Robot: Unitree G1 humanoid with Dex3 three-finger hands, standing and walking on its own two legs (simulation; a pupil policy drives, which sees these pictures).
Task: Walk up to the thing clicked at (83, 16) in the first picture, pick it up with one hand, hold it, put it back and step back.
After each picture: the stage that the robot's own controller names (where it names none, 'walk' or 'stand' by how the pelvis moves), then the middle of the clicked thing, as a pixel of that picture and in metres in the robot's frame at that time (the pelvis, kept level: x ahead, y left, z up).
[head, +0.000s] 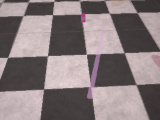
stand; (83, 18) +2.03 +0.04 -0.72
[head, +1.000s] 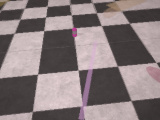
walk; (74, 32) +1.88 +0.29 -0.71
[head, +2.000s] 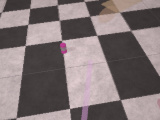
walk; (63, 48) +1.30 +0.35 -0.72
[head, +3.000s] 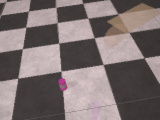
walk; (62, 84) +0.83 +0.28 -0.72
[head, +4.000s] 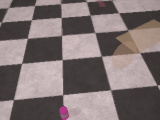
walk; (64, 113) +0.56 +0.23 -0.71
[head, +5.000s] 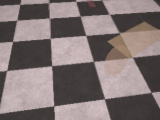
stand; out of the picture +0.43 +0.21 -0.71
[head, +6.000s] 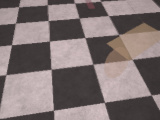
stand; out of the picture +0.40 +0.21 -0.72
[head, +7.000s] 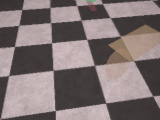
stand; out of the picture +0.42 +0.21 -0.73
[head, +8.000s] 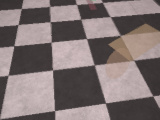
stand; out of the picture +0.41 +0.22 -0.73
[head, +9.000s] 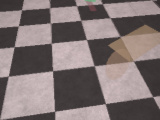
stand; out of the picture +0.41 +0.22 -0.73
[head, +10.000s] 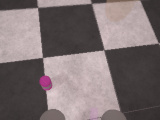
go down; (46, 83) +0.45 +0.20 -0.51
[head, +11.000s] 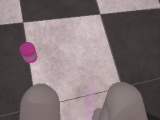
go down; (29, 53) +0.50 +0.23 -0.32
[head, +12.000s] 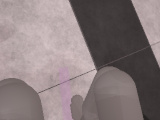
close in; out of the picture +0.48 +0.27 -0.24
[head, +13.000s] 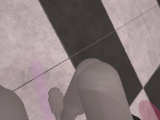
close; out of the picture +0.47 +0.30 -0.23
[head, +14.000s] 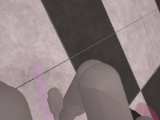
lift; out of the picture +0.45 +0.28 -0.24
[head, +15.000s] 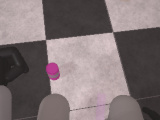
close; (53, 71) +0.47 +0.18 -0.41
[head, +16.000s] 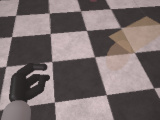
close; out of the picture +0.40 +0.16 -0.67
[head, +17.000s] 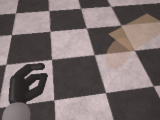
close; out of the picture +0.40 +0.17 -0.68
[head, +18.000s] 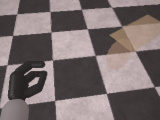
hold; out of the picture +0.41 +0.17 -0.68
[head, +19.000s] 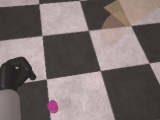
crouch; (53, 107) +0.42 +0.17 -0.63
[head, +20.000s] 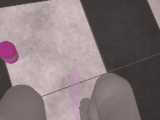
lower; (8, 53) +0.47 +0.21 -0.30
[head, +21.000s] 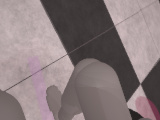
lower; out of the picture +0.45 +0.26 -0.24
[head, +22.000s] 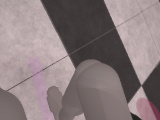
lower; out of the picture +0.45 +0.27 -0.24
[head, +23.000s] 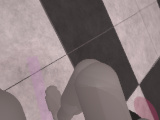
lower; out of the picture +0.45 +0.27 -0.24
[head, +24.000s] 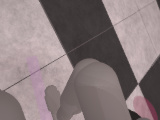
lower; out of the picture +0.45 +0.27 -0.24
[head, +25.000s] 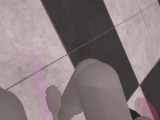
open; out of the picture +0.44 +0.26 -0.24
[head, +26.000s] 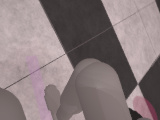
rise; out of the picture +0.38 +0.21 -0.27
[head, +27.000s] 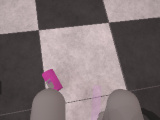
walk; (52, 81) +0.39 +0.15 -0.41
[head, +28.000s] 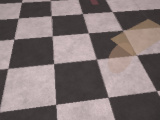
stand; out of the picture +0.31 +0.14 -0.69
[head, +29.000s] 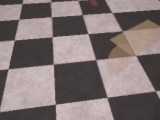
stand; out of the picture +0.31 +0.15 -0.69
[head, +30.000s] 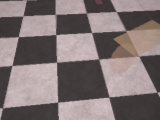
stand; out of the picture +0.31 +0.15 -0.72
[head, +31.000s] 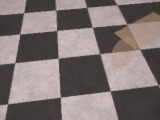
walk; out of the picture +0.32 +0.16 -0.74
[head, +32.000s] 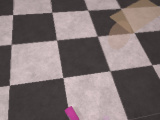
walk; (72, 115) +0.42 +0.03 -0.73
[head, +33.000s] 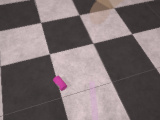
walk; (60, 83) +0.65 +0.21 -0.71
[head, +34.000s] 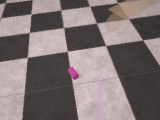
stand; (73, 73) +0.94 +0.20 -0.73
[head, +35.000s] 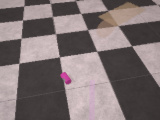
stand; (66, 78) +0.95 +0.21 -0.75
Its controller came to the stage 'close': yes
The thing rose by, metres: 0.01
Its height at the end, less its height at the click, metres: -0.02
